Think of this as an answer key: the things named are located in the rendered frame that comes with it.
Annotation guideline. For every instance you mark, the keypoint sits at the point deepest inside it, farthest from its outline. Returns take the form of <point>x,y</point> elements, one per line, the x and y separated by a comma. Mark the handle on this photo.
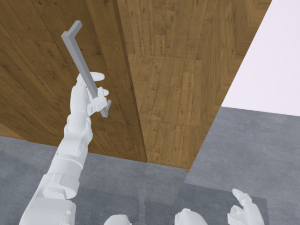
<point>73,48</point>

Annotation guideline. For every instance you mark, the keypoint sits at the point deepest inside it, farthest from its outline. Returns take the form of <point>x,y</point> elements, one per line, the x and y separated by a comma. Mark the robot left upper arm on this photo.
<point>50,211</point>

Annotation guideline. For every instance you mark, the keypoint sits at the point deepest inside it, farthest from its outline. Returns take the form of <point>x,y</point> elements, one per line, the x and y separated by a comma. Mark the wardrobe door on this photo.
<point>37,73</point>
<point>3,128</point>

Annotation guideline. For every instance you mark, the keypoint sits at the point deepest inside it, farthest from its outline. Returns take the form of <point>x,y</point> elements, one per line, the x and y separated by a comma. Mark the left robot hand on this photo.
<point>82,100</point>

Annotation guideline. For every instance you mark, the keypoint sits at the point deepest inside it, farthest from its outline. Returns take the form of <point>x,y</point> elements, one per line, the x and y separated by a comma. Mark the right robot hand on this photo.
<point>249,215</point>

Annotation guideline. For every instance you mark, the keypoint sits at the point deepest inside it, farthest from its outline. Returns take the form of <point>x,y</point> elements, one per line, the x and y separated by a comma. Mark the robot thigh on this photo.
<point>117,220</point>
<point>187,217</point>

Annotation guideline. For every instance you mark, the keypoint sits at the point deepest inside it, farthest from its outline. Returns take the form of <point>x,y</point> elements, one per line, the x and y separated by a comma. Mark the left robot forearm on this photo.
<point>61,180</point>

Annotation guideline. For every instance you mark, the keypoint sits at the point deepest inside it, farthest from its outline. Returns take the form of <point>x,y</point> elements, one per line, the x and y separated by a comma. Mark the robot right thigh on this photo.
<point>187,217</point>

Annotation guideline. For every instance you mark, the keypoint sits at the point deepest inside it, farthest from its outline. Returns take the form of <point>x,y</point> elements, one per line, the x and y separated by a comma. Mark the robot left thigh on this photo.
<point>117,220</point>

